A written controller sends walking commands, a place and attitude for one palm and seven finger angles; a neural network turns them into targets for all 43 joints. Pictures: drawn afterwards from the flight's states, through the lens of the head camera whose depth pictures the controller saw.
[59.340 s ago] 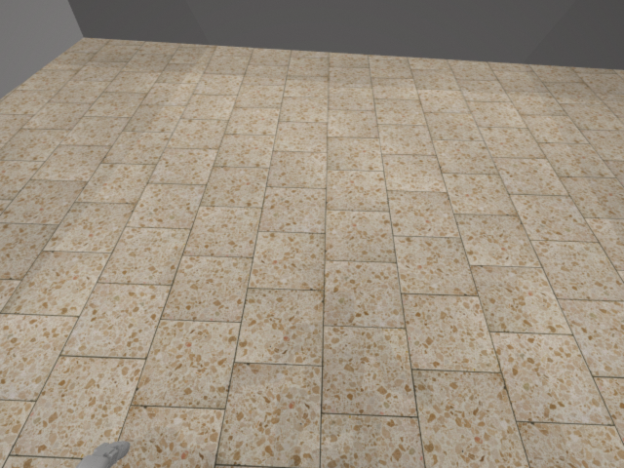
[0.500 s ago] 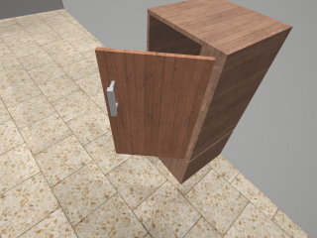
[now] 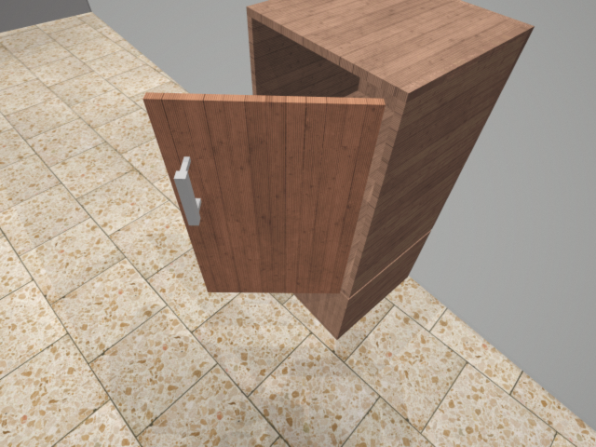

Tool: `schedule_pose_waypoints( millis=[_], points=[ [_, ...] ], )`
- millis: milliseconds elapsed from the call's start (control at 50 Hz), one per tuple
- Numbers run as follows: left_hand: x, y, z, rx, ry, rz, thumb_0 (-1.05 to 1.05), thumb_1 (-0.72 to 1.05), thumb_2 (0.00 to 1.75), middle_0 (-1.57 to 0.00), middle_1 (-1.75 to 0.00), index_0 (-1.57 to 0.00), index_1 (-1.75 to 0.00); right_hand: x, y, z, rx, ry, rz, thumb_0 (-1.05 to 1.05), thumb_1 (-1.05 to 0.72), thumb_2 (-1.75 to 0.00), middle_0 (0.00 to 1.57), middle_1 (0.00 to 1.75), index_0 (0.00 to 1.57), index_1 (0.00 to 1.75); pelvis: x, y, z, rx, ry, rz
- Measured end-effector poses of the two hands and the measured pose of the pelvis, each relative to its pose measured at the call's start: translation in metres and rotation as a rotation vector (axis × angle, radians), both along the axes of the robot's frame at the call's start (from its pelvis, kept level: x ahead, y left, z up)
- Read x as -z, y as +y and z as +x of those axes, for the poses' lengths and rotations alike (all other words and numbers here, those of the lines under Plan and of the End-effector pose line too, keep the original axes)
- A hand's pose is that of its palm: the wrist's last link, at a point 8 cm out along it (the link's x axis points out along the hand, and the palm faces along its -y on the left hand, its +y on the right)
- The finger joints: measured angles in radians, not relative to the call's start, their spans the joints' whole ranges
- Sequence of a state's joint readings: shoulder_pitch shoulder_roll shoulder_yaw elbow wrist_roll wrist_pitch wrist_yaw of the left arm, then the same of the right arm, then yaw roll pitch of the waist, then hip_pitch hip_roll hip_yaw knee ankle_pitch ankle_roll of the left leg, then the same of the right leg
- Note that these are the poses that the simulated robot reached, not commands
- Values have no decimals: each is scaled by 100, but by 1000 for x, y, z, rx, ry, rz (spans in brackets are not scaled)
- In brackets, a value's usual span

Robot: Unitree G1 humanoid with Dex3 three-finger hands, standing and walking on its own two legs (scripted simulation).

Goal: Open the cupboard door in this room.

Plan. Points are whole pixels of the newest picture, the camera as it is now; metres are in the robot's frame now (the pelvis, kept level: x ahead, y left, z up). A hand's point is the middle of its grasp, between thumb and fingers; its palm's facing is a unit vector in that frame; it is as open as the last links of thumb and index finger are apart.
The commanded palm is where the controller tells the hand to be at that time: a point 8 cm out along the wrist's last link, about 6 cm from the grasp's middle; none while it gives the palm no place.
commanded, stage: come to a stop and stand still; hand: left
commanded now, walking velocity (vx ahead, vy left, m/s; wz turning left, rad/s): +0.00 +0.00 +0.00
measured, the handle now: (190, 192) +0.52 +0.21 +0.00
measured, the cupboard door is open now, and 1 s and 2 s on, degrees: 49 49 49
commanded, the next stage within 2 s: look again from close up in 1.12 s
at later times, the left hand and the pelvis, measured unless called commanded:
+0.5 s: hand out of the picture -0.01 +0.19 -0.15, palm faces +0.01 -0.97 -0.24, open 7.4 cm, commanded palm none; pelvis -0.01 +0.00 +0.02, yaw +0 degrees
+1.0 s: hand out of the picture +0.03 +0.17 -0.16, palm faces +0.02 -0.98 -0.21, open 7.3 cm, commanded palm none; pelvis +0.01 -0.01 +0.02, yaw +1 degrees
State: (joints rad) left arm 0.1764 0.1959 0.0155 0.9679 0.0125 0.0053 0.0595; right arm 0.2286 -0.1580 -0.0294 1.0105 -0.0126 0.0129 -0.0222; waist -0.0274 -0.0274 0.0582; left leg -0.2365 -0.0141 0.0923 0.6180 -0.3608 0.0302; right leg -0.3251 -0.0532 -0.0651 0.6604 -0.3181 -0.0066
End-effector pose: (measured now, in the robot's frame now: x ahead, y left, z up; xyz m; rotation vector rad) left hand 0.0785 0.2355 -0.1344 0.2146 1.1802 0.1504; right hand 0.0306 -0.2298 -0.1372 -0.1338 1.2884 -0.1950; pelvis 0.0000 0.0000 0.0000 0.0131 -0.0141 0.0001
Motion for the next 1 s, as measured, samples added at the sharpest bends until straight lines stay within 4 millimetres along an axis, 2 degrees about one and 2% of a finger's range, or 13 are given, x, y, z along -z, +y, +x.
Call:
schedule_pose_waypoints(
  millis=[100,220,400,520,600,700,860,1000],
  points=[
    [-12,0,-3,5,-38,-15,0,91,90,-20,-30,-20,-29,-4,8,12,-31,-88,6,1,-92,-90,20,30,20,29,-5,9,-3,2,-22,-16],
    [-20,3,-28,-3,-12,-13,0,91,90,-20,-30,-20,-29,-10,11,14,-64,-121,21,1,-93,-90,20,30,20,30,-11,10,-12,2,-20,-9],
    [-19,4,-78,-39,119,0,1,91,90,-20,-30,-20,-29,-8,4,-11,-78,-28,33,1,-92,-90,20,30,20,30,-16,4,-15,-1,-6,-3],
    [-16,-4,-94,-52,179,-13,1,91,90,-20,-30,-20,-29,-7,2,-31,-68,54,38,1,-92,-90,20,30,20,30,-17,-1,-11,-4,-2,-5],
    [-14,-10,-93,-53,189,-27,1,91,90,-20,-30,-20,-29,-7,1,-39,-61,92,39,1,-91,-90,20,30,20,30,-17,-4,-7,-6,-2,-6],
    [-11,-18,-81,-48,172,-40,1,91,90,-20,-30,-20,-29,-6,2,-41,-55,111,42,1,-91,-90,20,30,20,30,-18,-7,-2,-9,-5,-7],
    [-10,-20,-61,-43,137,-37,1,92,90,-20,-30,-20,-29,-7,3,-29,-54,97,48,1,-91,-90,20,30,20,30,-18,-11,4,-10,-8,-8],
    [-10,-20,-53,-47,122,-35,1,92,90,-20,-30,-20,-29,-8,0,-19,-57,88,38,1,-92,-90,20,30,20,30,-18,-12,9,-12,-9,-9]
  ],
)
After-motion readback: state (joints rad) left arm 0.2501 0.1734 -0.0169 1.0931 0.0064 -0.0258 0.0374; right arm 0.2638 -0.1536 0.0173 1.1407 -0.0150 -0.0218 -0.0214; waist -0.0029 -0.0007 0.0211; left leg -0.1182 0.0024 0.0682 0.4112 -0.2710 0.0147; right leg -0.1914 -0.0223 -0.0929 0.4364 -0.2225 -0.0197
